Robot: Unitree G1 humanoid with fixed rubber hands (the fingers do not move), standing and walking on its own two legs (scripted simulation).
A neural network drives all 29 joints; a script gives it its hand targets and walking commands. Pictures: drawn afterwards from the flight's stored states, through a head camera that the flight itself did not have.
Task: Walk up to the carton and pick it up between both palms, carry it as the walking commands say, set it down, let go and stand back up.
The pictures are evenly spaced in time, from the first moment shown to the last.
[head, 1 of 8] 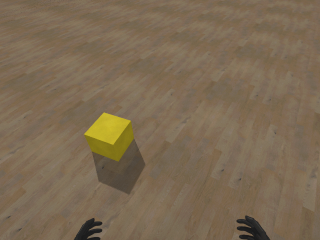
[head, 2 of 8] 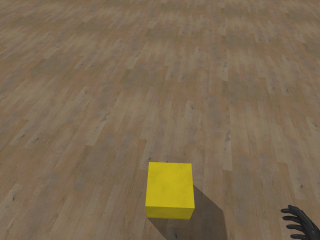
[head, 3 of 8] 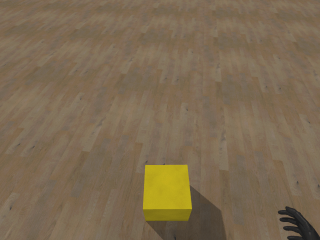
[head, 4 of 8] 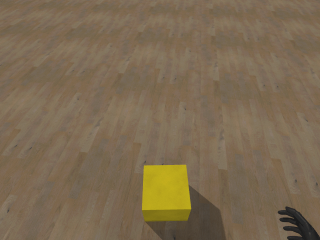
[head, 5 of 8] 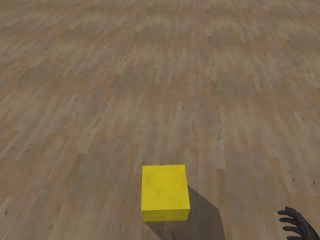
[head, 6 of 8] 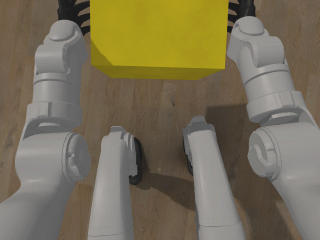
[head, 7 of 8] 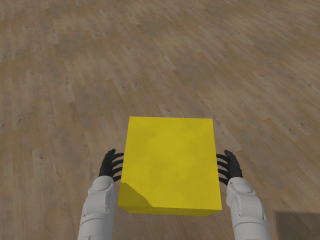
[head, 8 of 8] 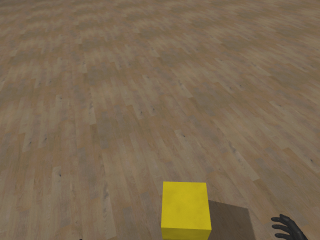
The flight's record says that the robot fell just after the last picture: no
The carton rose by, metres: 0.70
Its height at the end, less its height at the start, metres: +0.00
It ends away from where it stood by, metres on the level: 1.12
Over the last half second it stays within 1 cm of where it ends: yes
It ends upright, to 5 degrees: yes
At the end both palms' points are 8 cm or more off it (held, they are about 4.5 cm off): yes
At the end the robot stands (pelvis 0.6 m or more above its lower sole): yes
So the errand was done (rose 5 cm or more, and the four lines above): yes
